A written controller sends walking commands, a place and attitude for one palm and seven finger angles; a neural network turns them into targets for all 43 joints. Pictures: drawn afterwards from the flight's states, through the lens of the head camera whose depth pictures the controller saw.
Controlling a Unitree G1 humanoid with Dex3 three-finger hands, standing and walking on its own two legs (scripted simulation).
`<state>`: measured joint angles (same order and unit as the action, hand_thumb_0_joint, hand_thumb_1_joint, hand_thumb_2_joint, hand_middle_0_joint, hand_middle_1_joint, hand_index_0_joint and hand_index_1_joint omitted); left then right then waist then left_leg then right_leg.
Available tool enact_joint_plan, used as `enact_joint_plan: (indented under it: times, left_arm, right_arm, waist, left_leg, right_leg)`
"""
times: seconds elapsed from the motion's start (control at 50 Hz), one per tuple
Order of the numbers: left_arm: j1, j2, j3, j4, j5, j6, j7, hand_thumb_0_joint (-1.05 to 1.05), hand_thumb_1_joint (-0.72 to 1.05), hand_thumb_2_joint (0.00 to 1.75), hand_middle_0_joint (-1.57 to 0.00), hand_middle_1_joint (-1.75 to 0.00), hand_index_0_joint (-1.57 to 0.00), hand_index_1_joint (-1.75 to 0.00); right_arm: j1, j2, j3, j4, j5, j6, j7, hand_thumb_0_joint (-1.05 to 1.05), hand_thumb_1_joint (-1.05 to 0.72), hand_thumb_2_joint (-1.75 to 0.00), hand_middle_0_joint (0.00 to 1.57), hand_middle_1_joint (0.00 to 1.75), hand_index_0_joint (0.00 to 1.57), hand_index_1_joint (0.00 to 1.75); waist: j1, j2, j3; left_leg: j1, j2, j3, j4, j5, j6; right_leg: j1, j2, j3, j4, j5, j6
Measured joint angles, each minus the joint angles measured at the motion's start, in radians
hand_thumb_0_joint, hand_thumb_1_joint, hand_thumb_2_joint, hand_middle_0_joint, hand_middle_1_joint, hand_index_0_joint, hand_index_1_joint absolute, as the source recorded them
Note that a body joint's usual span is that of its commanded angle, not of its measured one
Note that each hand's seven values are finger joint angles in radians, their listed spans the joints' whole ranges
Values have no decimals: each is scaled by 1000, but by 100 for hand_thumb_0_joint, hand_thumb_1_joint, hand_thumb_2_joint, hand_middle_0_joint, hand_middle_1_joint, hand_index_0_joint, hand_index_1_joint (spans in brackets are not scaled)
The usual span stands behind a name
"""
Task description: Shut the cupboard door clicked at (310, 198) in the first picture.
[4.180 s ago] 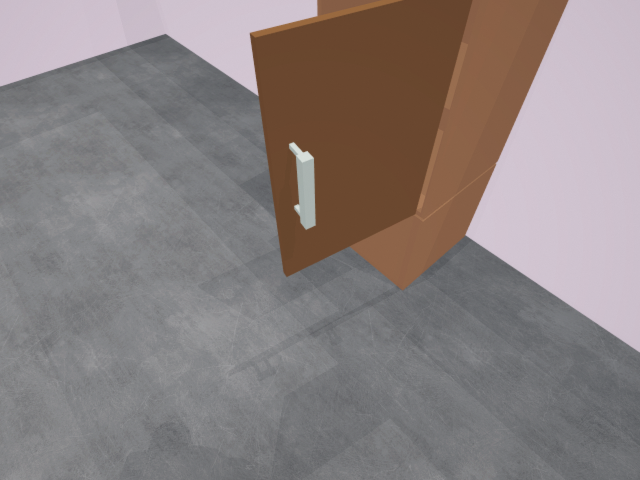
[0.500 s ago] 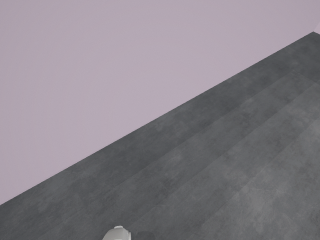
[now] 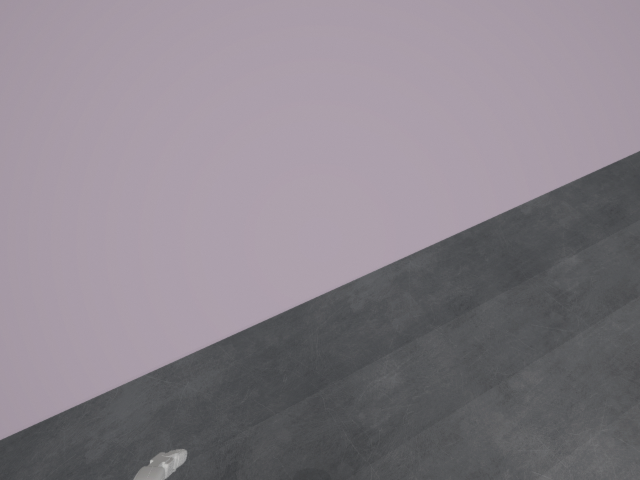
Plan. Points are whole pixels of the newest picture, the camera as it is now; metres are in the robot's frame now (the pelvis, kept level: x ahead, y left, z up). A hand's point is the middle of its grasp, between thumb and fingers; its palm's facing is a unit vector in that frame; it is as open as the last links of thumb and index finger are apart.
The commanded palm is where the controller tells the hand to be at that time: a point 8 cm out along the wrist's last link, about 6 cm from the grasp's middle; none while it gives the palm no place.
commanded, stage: turn to face it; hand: left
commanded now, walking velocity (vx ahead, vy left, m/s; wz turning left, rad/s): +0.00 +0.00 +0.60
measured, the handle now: out of the picture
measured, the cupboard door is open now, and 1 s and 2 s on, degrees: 79 79 79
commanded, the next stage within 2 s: none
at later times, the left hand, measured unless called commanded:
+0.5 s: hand out of the picture +0.07 +0.24 -0.16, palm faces +0.35 -0.90 -0.27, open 7.4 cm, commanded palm none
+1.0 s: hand out of the picture +0.00 +0.16 -0.18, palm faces +0.62 -0.76 -0.18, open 7.4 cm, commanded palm none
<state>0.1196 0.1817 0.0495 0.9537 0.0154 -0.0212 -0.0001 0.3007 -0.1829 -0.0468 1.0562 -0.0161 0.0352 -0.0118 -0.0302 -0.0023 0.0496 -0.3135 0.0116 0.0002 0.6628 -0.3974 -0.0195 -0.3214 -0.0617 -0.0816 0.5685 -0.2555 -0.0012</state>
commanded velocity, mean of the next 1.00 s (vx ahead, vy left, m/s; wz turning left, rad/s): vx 0.00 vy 0.00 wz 0.60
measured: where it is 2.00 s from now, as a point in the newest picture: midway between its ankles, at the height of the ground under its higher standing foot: outside the picture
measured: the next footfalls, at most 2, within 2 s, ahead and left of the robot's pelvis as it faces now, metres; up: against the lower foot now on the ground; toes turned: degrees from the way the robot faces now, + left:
left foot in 0.28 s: +0.08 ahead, +0.13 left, +0.00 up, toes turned +20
right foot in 0.62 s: +0.17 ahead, -0.14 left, +0.00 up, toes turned +21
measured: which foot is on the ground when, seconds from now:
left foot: up 0.00-0.26, down 0.28-0.62, up 0.64-0.94, down 0.96-1.00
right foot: down 0.00-0.28, up 0.30-0.60, down 0.62-0.96, up 0.98-1.00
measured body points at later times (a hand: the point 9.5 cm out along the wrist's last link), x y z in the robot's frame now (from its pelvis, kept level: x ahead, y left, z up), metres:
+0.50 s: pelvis +0.05 +0.00 +0.01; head +0.10 +0.03 +0.45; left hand +0.05 +0.29 -0.14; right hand +0.24 -0.22 -0.12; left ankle +0.05 +0.12 -0.73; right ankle +0.09 -0.15 -0.67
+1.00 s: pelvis +0.08 -0.02 +0.00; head +0.11 +0.04 +0.44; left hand -0.03 +0.20 -0.17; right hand +0.33 -0.16 -0.13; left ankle +0.02 +0.05 -0.73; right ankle +0.13 -0.15 -0.70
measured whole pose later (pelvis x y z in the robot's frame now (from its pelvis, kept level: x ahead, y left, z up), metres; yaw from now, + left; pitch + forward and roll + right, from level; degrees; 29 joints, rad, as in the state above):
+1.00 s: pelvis +0.08 -0.02 +0.00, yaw +38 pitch +1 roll +0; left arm 0.21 0.23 0.05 0.90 0.01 0.04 0.01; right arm 0.10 -0.23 -0.06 0.88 -0.02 0.05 0.02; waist 0.00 -0.07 0.13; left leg -0.33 0.00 0.08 0.63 -0.30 0.05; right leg -0.35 -0.15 -0.16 0.85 -0.50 0.07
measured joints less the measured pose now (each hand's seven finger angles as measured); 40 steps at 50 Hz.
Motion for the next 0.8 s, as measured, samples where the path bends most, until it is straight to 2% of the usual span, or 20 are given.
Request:
enact_joint_plan:
  times: [0.02, 0.06, 0.08, 0.12, 0.22, 0.26, 0.28, 0.3, 0.34, 0.38, 0.42, 0.48, 0.56, 0.6, 0.62, 0.64, 0.68, 0.72, 0.76, 0.8]
  left_arm:
    - [-3, -6, -3, -2, 2, 2, 2, 1, 90, 90, -20, -29, -20, -30]
    - [-2, -17, -6, -8, 3, 10, 9, 1, 90, 90, -20, -29, -20, -30]
    - [3, -19, -7, -11, 3, 12, 13, 1, 90, 90, -20, -29, -20, -30]
    - [12, -18, -6, -14, 4, 13, 17, 1, 90, 90, -20, -30, -20, -30]
    - [32, 5, 1, -20, 5, 10, 15, 0, 91, 90, -20, -30, -20, -30]
    - [48, 20, 5, -20, 3, 13, 12, 0, 91, 90, -20, -30, -20, -30]
    - [63, 24, 7, -22, -1, 18, 9, 0, 91, 90, -20, -30, -20, -30]
    - [67, 35, 9, -19, -5, 29, 8, 0, 91, 90, -20, -30, -20, -30]
    - [67, 62, 14, -14, -6, 60, 13, 1, 91, 90, -20, -30, -20, -30]
    - [59, 79, 22, -10, -4, 76, 16, 1, 91, 90, -20, -30, -20, -30]
    - [44, 89, 27, -17, -3, 82, 14, 1, 91, 90, -20, -29, -20, -30]
    - [26, 92, 27, -43, -5, 78, 7, 1, 91, 90, -20, -29, -20, -30]
    - [15, 85, 20, -72, -7, 68, 4, 1, 91, 90, -20, -29, -20, -30]
    - [20, 82, 16, -85, -8, 58, 3, 1, 91, 90, -20, -29, -20, -30]
    - [31, 86, 14, -97, -5, 48, 3, 1, 91, 90, -20, -29, -20, -30]
    - [33, 80, 13, -99, 0, 39, 7, 1, 91, 90, -20, -29, -20, -30]
    - [37, 57, 2, -96, 4, 37, 12, 1, 90, 90, -20, -29, -20, -30]
    - [53, 37, -6, -94, 4, 41, 14, 1, 90, 90, -20, -29, -20, -30]
    - [68, 26, -11, -90, 3, 42, 17, 1, 90, 90, -20, -29, -20, -30]
    - [79, 19, -15, -85, 4, 39, 17, 1, 90, 90, -20, -30, -20, -30]
  right_arm:
    - [-8, -8, -7, -2, 1, 10, 2, 1, -92, -90, 20, 30, 21, 30]
    - [-22, -20, -20, -12, 1, 23, 5, 1, -92, -90, 20, 30, 20, 30]
    - [-31, -24, -23, -17, 0, 27, 7, 1, -92, -90, 20, 30, 20, 30]
    - [-53, -27, -24, -33, 0, 31, 12, 1, -92, -90, 20, 30, 20, 30]
    - [-125, -36, -19, -87, 0, 21, 24, 1, -92, -90, 20, 30, 20, 30]
    - [-151, -47, -18, -114, -3, 13, 28, 1, -92, -90, 19, 30, 20, 30]
    - [-157, -60, -18, -132, -6, 4, 31, 1, -91, -90, 20, 30, 20, 30]
    - [-168, -63, -22, -143, -8, -6, 28, 1, -91, -90, 20, 30, 20, 30]
    - [-185, -60, -19, -159, -10, -15, 23, 1, -91, -90, 20, 30, 20, 30]
    - [-182, -56, -15, -172, -12, -18, 16, 0, -91, -90, 20, 30, 20, 30]
    - [-176, -56, -11, -175, -14, -16, 9, 0, -91, -90, 20, 30, 20, 30]
    - [-166, -59, -7, -168, -14, -6, 7, 0, -91, -90, 20, 30, 20, 30]
    - [-153, -62, -12, -158, -15, 12, 14, 0, -91, -90, 20, 30, 21, 30]
    - [-146, -64, -16, -155, -12, 24, 17, 1, -91, -90, 20, 30, 21, 30]
    - [-139, -61, -19, -158, -8, 30, 19, 1, -91, -90, 20, 30, 21, 30]
    - [-143, -65, -25, -154, -4, 37, 20, 1, -91, -90, 20, 30, 21, 30]
    - [-152, -79, -37, -149, -3, 48, 25, 1, -91, -90, 20, 30, 21, 30]
    - [-157, -84, -44, -144, -5, 55, 31, 1, -91, -90, 20, 30, 20, 30]
    - [-162, -79, -43, -141, -4, 58, 36, 1, -91, -90, 20, 30, 20, 30]
    - [-167, -68, -38, -142, -2, 58, 39, 1, -91, -90, 20, 30, 20, 30]
  waist:
    - [-7, 9, 4]
    - [-15, 15, 5]
    - [-16, 10, 5]
    - [-15, -8, 6]
    - [8, -51, 34]
    - [15, -58, 44]
    - [18, -45, 39]
    - [16, -48, 39]
    - [21, -58, 47]
    - [21, -51, 45]
    - [24, -37, 49]
    - [30, -13, 54]
    - [25, 20, 51]
    - [21, 33, 44]
    - [22, 22, 31]
    - [26, 26, 34]
    - [19, 44, 50]
    - [13, 46, 53]
    - [8, 29, 54]
    - [8, 3, 58]
  left_leg:
    - [-35, 3, 1, 108, -70, -4]
    - [-98, 8, 21, 301, -113, -14]
    - [-120, 14, 37, 361, -115, -21]
    - [-139, 26, 68, 384, -109, -33]
    - [-103, 38, 118, 140, -37, -38]
    - [-61, 31, 132, 1, 65, -28]
    - [-42, 37, 124, -62, 168, -6]
    - [-59, 30, 117, -38, 180, 20]
    - [-73, 22, 106, 9, 118, 52]
    - [-67, 20, 81, -2, 96, 55]
    - [-52, 17, 53, -40, 118, 40]
    - [-32, 12, 14, -90, 150, 34]
    - [-28, 7, -40, -107, 164, 14]
    - [-42, 2, -68, -83, 154, -3]
    - [-62, -11, -72, -53, 136, -4]
    - [-89, -17, -75, 18, 53, -9]
    - [-155, -26, -67, 231, -65, -8]
    - [-202, -22, -32, 406, -70, -17]
    - [-210, -10, 6, 464, -58, -32]
    - [-182, 1, 39, 403, -61, -43]
  right_leg:
    - [7, -3, -19, 16, -24, -5]
    - [38, -16, -56, 3, -45, -3]
    - [55, -24, -71, -13, -45, 1]
    - [85, -40, -97, -44, -41, 6]
    - [119, -80, -162, -40, -70, 20]
    - [111, -98, -183, 17, -109, 33]
    - [88, -101, -191, 78, -135, 41]
    - [47, -104, -162, 180, -205, 57]
    - [-41, -75, -64, 395, -300, 69]
    - [-104, -46, -18, 517, -299, 76]
    - [-138, -30, 9, 545, -257, 80]
    - [-149, -17, 37, 474, -216, 83]
    - [-93, 2, 50, 275, -187, 76]
    - [-32, 15, 42, 129, -123, 70]
    - [4, 6, 46, 29, -85, 58]
    - [1, 4, 41, 27, -48, 43]
    - [9, -5, 9, 52, -55, 21]
    - [34, -18, -20, 27, -59, 13]
    - [59, -32, -41, -11, -47, 13]
    - [77, -47, -62, -43, -35, 12]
